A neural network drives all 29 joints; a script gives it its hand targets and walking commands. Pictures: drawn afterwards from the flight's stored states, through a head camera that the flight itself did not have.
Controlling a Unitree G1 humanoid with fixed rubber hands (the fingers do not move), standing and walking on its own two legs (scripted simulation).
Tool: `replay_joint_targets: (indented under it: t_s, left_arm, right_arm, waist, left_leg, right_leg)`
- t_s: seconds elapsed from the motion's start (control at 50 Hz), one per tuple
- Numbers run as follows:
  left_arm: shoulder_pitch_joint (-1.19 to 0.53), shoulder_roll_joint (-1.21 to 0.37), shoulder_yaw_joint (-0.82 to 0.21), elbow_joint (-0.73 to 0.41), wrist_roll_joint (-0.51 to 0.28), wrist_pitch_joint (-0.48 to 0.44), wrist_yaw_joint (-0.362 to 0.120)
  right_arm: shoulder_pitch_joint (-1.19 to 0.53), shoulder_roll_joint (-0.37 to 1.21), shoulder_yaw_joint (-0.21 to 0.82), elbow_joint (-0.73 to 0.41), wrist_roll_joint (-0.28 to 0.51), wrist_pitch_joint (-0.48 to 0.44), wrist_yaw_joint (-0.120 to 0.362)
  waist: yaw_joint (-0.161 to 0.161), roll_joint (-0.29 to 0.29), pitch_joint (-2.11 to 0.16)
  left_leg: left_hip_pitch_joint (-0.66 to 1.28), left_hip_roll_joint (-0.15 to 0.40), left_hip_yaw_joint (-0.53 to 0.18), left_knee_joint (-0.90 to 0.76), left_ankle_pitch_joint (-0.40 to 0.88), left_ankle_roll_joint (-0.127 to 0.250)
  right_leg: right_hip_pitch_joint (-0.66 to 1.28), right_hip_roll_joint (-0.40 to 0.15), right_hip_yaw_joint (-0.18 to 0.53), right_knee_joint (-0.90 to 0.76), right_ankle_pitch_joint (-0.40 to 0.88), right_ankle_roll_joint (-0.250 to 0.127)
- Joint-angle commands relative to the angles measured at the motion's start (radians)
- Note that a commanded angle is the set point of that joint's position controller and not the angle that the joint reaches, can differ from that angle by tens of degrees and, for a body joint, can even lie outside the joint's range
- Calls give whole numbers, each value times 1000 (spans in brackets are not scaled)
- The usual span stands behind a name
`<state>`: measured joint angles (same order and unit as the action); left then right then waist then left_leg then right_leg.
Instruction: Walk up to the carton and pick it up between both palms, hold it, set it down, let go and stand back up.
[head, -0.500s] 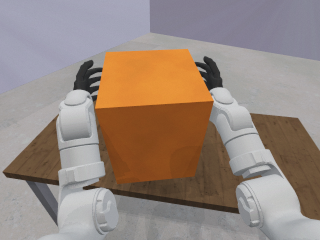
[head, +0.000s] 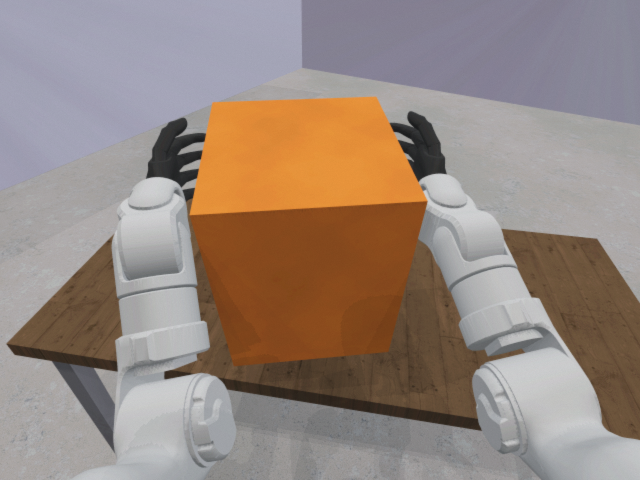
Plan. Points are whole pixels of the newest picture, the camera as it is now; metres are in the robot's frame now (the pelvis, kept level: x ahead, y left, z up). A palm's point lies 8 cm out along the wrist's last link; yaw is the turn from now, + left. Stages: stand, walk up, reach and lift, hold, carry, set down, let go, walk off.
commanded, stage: hold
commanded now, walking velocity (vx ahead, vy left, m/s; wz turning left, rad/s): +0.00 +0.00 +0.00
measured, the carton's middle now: (304, 232) +0.36 +0.01 +0.19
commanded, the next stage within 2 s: none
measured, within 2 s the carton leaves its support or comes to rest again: neither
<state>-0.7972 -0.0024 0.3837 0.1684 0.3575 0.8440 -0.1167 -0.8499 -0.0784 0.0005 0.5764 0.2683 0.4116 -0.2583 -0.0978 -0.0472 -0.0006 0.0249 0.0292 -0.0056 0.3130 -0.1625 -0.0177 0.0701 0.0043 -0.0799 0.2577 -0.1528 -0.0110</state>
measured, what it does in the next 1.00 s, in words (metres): stands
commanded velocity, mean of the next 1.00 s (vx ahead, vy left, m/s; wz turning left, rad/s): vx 0.00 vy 0.00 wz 0.00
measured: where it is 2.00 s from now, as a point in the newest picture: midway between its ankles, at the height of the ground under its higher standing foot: outside the picture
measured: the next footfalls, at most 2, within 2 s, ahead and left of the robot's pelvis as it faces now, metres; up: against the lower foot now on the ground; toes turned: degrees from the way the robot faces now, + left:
none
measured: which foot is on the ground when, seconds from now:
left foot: down 0.00-1.00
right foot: down 0.00-1.00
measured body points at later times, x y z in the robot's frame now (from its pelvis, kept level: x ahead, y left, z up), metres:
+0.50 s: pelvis +0.00 +0.00 +0.00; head -0.07 +0.03 +0.44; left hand +0.38 +0.16 +0.26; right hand +0.38 -0.14 +0.26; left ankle +0.02 +0.13 -0.75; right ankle +0.01 -0.11 -0.75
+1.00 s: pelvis +0.00 +0.00 +0.00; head -0.07 +0.03 +0.44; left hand +0.38 +0.16 +0.26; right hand +0.38 -0.14 +0.26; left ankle +0.02 +0.13 -0.75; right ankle +0.01 -0.11 -0.75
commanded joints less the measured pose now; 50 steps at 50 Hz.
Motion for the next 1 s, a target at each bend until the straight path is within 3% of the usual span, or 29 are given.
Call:
replay_joint_targets:
  t_s: [0.0, 0.08, 0.18, 0.36, 0.48, 0.62, 0.78, 0.86, 0.92, 0.98]
  left_arm:
    - [-583, -513, -438, -32, -135, -59, -113]
    - [-587, -508, -426, -20, -135, -60, -116]
    - [-575, -530, -460, -47, -148, -64, -111]
    - [-563, -517, -445, -81, -143, -63, -109]
    - [-565, -518, -457, -69, -134, -57, -109]
    - [-604, -518, -439, -20, -139, -64, -109]
    - [-575, -510, -412, 16, -130, -68, -109]
    - [-570, -520, -443, -35, -143, -74, -108]
    - [-564, -503, -417, -27, -130, -68, -116]
    - [-580, -511, -431, -36, -132, -68, -116]
  right_arm:
    - [-701, 587, 288, -241, 88, -20, 98]
    - [-705, 584, 271, -236, 77, -21, 99]
    - [-703, 576, 290, -261, 89, -27, 95]
    - [-711, 591, 319, -309, 112, -31, 97]
    - [-681, 575, 301, -262, 96, -21, 96]
    - [-716, 584, 263, -231, 70, -23, 108]
    - [-728, 582, 272, -230, 72, -31, 101]
    - [-704, 587, 291, -254, 93, -35, 94]
    - [-709, 582, 297, -247, 97, -26, 91]
    - [-718, 587, 294, -262, 98, -31, 95]
  waist:
    - [-16, 62, -278]
    - [-12, 62, -286]
    - [-27, 81, -320]
    - [-3, 44, -335]
    - [-19, 72, -284]
    - [-13, 70, -272]
    - [-7, 38, -297]
    - [-23, 58, -327]
    - [-10, 34, -290]
    - [-5, 56, -304]
  left_leg:
    - [5, -72, 46, -37, 150, 0]
    - [-1, -69, 47, -38, 140, -4]
    - [32, -72, 42, -17, 223, -19]
    - [35, -76, 46, -10, 251, -10]
    - [30, -70, 45, -20, 205, -16]
    - [-22, -69, 47, -53, 104, 1]
    - [3, -74, 47, -38, 141, 6]
    - [36, -76, 45, -9, 235, -7]
    - [26, -75, 41, -24, 219, -2]
    - [15, -78, 46, -27, 187, -5]
  right_leg:
    - [71, 53, -5, -16, 130, 58]
    - [69, 56, -7, -11, 120, 61]
    - [87, 60, -6, -6, 179, 57]
    - [102, 63, -7, -1, 198, 62]
    - [70, 60, -7, -10, 162, 58]
    - [64, 51, -9, -19, 75, 54]
    - [72, 55, -6, -16, 121, 64]
    - [90, 56, -5, -2, 204, 60]
    - [87, 57, -8, -12, 188, 66]
    - [77, 55, -7, -10, 150, 64]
